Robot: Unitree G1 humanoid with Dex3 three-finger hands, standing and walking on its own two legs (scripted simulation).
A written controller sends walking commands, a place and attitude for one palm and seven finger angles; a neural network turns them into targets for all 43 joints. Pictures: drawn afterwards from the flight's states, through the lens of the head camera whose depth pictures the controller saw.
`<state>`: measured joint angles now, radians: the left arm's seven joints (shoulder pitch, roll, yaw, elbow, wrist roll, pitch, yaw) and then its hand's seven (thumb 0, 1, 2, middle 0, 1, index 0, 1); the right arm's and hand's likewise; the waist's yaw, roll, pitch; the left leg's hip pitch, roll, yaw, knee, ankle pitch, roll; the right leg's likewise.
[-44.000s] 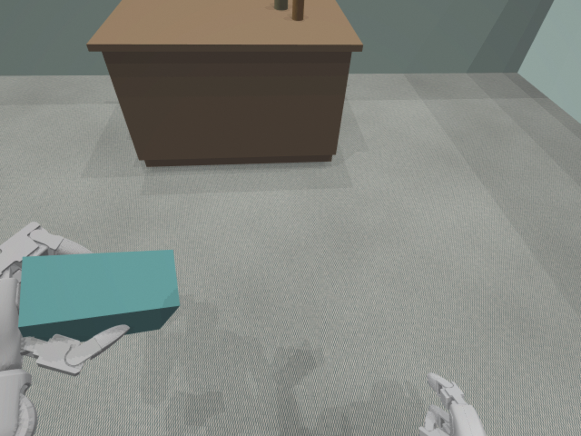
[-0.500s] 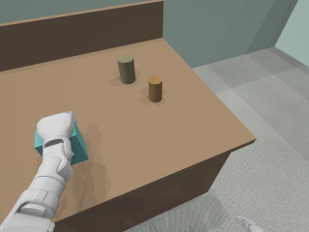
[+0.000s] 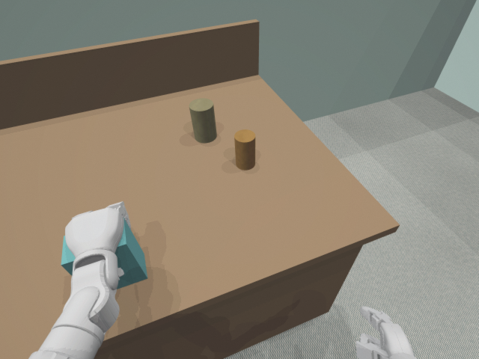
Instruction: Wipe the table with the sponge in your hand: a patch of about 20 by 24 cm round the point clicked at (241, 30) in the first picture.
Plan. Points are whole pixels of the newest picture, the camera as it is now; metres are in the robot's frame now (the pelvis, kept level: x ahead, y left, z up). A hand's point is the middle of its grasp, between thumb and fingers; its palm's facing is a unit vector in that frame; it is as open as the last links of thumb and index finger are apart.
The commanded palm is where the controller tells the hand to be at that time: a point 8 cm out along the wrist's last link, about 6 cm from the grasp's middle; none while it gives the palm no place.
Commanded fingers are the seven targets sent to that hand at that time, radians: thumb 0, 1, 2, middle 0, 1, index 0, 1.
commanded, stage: wipe back along the first lane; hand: left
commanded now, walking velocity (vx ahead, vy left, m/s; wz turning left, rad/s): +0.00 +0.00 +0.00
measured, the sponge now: (112, 264) +0.29 +0.28 -0.03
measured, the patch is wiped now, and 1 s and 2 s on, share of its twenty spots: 0.90 1.00 1.00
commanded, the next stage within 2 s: lift the sponge slowly off the table in 0.36 s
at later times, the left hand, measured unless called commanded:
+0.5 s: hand (112, 265) +0.26 +0.25 +0.02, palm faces -0.02 -0.06 -1.00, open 10.1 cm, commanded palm +0.22 +0.24 +0.06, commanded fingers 0.00 0.10 1.30 -1.20 -1.60 -1.20 -1.60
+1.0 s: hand (113, 274) +0.24 +0.24 +0.03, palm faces -0.02 -0.13 -0.99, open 10.1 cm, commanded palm +0.22 +0.24 +0.10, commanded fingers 0.00 0.10 1.30 -1.20 -1.60 -1.20 -1.60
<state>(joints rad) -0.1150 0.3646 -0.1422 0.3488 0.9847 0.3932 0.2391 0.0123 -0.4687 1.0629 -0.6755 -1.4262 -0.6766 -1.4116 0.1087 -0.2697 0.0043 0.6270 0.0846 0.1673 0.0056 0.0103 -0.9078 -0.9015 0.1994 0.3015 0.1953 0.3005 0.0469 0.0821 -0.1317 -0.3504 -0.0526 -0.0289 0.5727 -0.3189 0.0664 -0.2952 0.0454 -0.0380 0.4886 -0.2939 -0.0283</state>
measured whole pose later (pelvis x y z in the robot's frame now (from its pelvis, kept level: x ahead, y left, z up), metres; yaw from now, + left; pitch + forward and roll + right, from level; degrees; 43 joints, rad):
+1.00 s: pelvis -0.02 -0.02 +0.00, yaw +0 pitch +1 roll -1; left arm 0.03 0.35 -0.17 0.16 0.95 0.40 0.16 0.00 -0.50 1.06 -0.72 -1.37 -0.73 -1.35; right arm 0.05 -0.25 0.01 0.65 0.07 0.12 -0.02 0.01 -0.91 -0.90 0.20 0.30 0.19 0.30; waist 0.09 0.09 -0.08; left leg -0.25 -0.04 -0.03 0.52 -0.28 0.04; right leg -0.21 0.05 -0.03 0.47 -0.27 -0.05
